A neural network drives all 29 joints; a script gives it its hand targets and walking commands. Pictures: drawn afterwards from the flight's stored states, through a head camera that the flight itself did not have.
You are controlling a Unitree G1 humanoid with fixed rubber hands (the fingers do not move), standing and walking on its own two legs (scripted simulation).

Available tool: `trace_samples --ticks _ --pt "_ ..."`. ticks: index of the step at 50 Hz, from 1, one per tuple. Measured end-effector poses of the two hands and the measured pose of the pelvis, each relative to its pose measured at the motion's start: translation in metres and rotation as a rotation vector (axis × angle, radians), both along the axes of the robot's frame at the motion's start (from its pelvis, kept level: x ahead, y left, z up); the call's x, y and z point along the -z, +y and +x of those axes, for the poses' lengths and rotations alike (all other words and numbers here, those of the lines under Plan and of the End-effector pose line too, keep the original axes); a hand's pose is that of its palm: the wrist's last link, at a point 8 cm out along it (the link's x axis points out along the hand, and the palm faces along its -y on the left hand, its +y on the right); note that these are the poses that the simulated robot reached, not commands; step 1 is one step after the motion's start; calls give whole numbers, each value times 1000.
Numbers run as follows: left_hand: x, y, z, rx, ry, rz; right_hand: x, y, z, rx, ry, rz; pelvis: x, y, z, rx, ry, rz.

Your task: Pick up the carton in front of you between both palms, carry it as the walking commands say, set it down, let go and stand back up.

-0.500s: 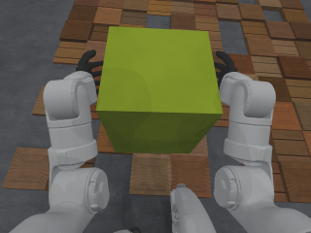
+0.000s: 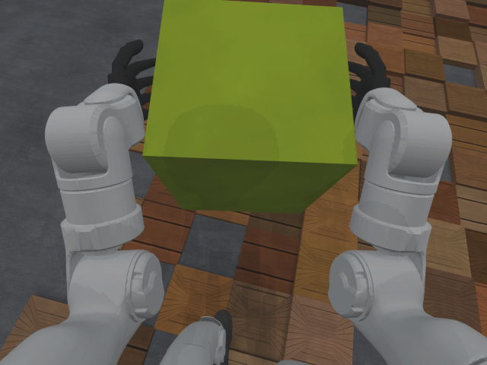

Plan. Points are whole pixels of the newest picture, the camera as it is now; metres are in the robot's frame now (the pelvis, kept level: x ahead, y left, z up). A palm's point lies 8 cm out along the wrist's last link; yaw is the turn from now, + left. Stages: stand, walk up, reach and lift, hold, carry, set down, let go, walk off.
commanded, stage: carry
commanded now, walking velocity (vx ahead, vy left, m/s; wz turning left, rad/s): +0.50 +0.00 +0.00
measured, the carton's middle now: (246, 128) +0.43 +0.04 +0.11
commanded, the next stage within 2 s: none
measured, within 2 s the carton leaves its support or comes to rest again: neither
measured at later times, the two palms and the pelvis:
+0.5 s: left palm out of the picture +0.73 +0.10 +0.16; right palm (384, 0) +0.72 -0.20 +0.15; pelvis +0.34 -0.02 -0.03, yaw -1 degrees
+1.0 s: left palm out of the picture +1.02 +0.11 +0.09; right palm out of the picture +1.01 -0.19 +0.09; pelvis +0.64 -0.02 -0.04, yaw -2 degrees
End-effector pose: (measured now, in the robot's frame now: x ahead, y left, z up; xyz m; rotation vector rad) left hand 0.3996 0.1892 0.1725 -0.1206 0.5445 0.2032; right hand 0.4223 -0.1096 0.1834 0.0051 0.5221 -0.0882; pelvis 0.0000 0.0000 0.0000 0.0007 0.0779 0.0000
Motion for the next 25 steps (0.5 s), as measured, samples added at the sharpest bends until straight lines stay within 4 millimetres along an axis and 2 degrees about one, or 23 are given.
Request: trace_samples --ticks 6,10,13,16,19,22,25 --pt "-1 -41 89 141 154 22 6 -42 47 138 156 13 -22 18 75 18 7 -39" --pt "-7 -66 140 193 154 25 2 -65 80 209 157 33 -30 21 124 30 13 -53" --pt "-13 -78 177 204 125 24 -5 -77 114 225 129 38 -28 18 163 31 14 -46" --pt "-17 -86 216 200 99 26 -9 -85 155 215 104 33 -21 11 207 32 10 -25" --pt "-17 -93 258 197 85 36 -6 -91 202 186 91 27 -6 1 257 32 -1 4" --pt "-9 -93 299 170 80 77 8 -93 255 134 86 25 21 -10 310 21 -19 27" --pt "15 -86 331 137 139 104 34 -86 302 78 144 21 33 -19 343 24 -10 10"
